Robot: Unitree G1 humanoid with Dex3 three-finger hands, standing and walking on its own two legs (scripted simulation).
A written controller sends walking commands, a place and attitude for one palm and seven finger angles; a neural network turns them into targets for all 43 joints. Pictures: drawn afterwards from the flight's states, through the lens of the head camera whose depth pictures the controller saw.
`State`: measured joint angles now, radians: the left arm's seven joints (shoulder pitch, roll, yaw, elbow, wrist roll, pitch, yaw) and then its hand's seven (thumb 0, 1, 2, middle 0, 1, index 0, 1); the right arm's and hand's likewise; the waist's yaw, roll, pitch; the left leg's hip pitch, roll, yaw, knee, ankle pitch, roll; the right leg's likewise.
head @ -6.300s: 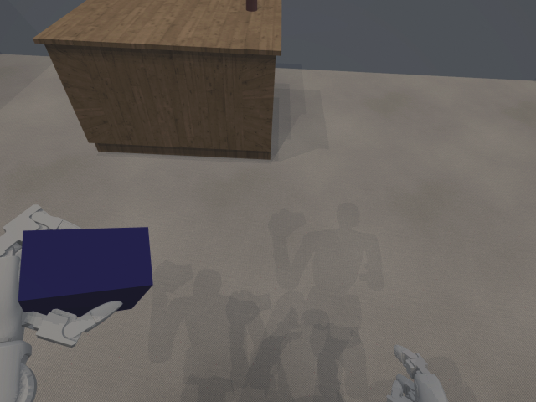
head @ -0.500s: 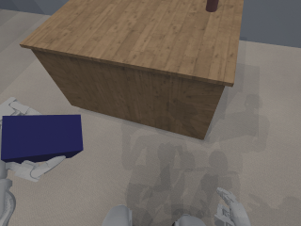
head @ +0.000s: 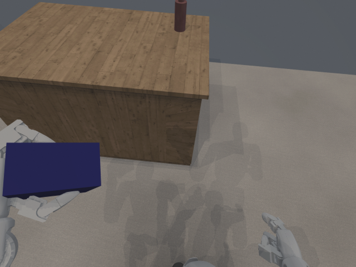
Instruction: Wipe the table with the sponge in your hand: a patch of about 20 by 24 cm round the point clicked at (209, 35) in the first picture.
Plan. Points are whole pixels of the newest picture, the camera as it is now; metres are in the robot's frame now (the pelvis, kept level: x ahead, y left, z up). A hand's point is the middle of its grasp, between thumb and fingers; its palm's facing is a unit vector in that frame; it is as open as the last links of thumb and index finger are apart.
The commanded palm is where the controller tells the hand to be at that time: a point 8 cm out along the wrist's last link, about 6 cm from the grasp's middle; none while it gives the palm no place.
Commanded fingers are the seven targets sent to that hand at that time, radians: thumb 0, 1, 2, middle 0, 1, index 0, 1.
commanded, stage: turn to face it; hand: left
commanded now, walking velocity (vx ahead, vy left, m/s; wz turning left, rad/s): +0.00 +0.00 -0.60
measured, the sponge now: (67, 172) +0.22 +0.21 +0.16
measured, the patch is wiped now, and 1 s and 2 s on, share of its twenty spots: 0.00 0.00 0.00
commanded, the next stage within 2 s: take the last steps up to it in 0.56 s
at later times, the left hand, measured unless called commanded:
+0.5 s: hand (146, 170) +0.23 +0.08 +0.19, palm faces +0.01 -0.82 -0.58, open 10.1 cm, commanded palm +0.18 +0.16 +0.18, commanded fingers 0.00 0.10 1.30 -1.20 -1.60 -1.20 -1.60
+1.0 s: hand (170, 194) +0.19 +0.04 +0.20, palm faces +0.05 -0.87 -0.48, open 10.1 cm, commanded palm +0.16 +0.11 +0.18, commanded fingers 0.00 0.10 1.30 -1.20 -1.60 -1.20 -1.60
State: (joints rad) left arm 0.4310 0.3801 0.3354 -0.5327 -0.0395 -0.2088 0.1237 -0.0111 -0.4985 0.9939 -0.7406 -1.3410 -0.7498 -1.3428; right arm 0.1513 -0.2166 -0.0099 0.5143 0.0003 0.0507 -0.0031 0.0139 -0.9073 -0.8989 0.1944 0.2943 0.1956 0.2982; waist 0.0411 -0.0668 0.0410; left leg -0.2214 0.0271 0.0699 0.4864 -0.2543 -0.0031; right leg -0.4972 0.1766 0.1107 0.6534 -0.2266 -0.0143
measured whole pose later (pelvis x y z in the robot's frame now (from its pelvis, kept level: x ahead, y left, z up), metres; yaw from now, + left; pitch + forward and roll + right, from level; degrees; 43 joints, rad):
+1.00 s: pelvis -0.10 -0.09 +0.01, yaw -21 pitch +0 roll +1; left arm 0.48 0.39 0.37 -0.49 -0.02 -0.25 0.14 -0.01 -0.50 0.99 -0.73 -1.35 -0.74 -1.35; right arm 0.21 -0.20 0.01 0.66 0.01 -0.02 -0.03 0.02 -0.90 -0.90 0.20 0.30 0.20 0.30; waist -0.03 0.03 0.02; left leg -0.50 0.06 0.06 1.04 -0.36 -0.03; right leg -0.23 -0.04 -0.10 0.51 -0.29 -0.03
